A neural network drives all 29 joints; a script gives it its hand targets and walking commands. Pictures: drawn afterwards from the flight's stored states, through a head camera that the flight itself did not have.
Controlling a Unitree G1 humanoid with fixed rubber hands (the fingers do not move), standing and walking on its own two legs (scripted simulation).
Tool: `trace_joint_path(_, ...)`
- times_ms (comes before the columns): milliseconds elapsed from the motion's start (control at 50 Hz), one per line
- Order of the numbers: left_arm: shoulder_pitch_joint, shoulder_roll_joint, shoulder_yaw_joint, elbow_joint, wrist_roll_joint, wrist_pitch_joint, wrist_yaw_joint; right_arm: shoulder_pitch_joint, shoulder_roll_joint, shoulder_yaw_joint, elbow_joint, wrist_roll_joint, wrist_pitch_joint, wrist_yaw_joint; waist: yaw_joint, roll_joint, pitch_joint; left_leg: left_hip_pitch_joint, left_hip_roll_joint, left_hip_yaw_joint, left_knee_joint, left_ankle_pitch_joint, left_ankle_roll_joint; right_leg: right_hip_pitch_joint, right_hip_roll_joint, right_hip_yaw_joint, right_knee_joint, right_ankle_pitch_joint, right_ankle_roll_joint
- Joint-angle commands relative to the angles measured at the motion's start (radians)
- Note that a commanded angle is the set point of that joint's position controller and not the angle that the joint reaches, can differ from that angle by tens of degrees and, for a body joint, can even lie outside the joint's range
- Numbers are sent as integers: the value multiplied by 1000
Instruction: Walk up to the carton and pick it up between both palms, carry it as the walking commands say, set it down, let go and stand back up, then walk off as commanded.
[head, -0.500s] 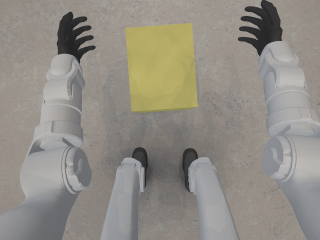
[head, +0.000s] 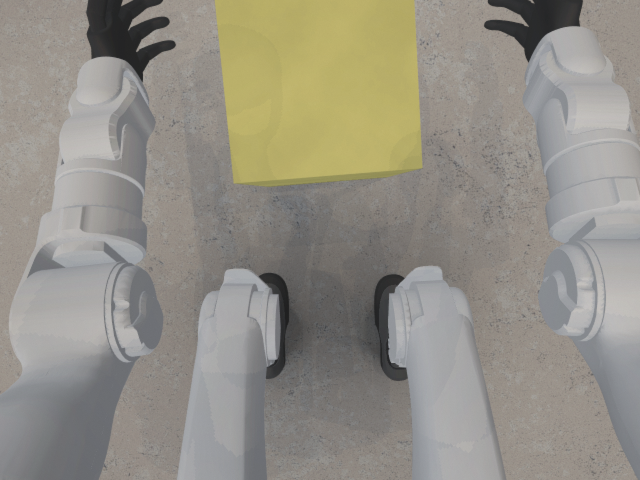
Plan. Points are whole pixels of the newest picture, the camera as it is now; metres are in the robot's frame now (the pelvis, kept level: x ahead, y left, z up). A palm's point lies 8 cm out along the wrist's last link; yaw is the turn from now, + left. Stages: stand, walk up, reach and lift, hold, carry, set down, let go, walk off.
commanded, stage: reach and lift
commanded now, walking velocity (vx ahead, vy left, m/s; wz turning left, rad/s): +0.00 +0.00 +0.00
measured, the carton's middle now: (320, 85) +0.56 +0.01 -0.33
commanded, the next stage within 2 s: none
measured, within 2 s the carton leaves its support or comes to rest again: neither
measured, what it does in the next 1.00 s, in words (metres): lowers itself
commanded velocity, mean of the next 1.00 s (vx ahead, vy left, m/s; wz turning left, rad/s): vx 0.00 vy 0.00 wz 0.00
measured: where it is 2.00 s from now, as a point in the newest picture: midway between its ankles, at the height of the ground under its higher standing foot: (332, 343)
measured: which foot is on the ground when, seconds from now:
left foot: down 0.00-1.00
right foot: down 0.00-1.00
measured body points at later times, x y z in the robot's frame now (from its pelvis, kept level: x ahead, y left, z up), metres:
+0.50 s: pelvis -0.01 +0.00 -0.10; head +0.36 -0.01 +0.15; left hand +0.54 +0.20 -0.27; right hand +0.55 -0.21 -0.28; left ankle +0.10 +0.13 -0.44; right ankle +0.09 -0.12 -0.44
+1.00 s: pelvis -0.02 +0.00 -0.10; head +0.35 -0.01 +0.15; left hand +0.55 +0.19 -0.27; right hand +0.55 -0.20 -0.27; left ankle +0.10 +0.13 -0.44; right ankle +0.09 -0.12 -0.44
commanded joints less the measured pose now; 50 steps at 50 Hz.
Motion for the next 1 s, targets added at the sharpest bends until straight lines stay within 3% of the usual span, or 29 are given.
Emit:
trace_joint_path(0, -247, 140, 3, -73, -5, -28, 7, -275, -127, -5, -77, 8, -28, -8, 8, -40, -1101, 526, -27, 98, -57, 288, -28, 622, 12, -66, -91, 331, 15)
trace_joint_path(240, -342, 164, -50, 23, -40, -69, 30, -365, -145, 35, 20, 50, -72, -36, 3, -33, -1007, 467, -13, 91, 119, 253, -23, 528, -11, -65, 79, 268, 19)
trace_joint_path(520, -440, 206, -130, 60, -116, -106, 44, -449, -201, 102, 58, 129, -118, -46, -7, -18, -1002, 506, -1, 71, 269, 320, -20, 492, -37, -62, 226, 303, 24)
trace_joint_path(640, -433, 220, -145, 35, -137, -98, 57, -434, -216, 116, 35, 152, -113, -56, -5, -17, -1038, 549, -5, 71, 282, 363, -12, 516, -35, -69, 239, 341, 21)
trace_joint_path(800, -407, 174, -144, 115, -126, -97, 39, -418, -165, 120, 109, 135, -111, -38, -6, -18, -858, 441, -4, 65, 254, 283, -11, 423, -30, -56, 214, 264, 19)
trace_joint_path(980, -469, 164, -147, 123, -123, -103, 49, -480, -148, 121, 125, 127, -114, -47, 1, -25, -877, 453, -10, 68, 242, 255, -12, 437, -28, -58, 197, 236, 20)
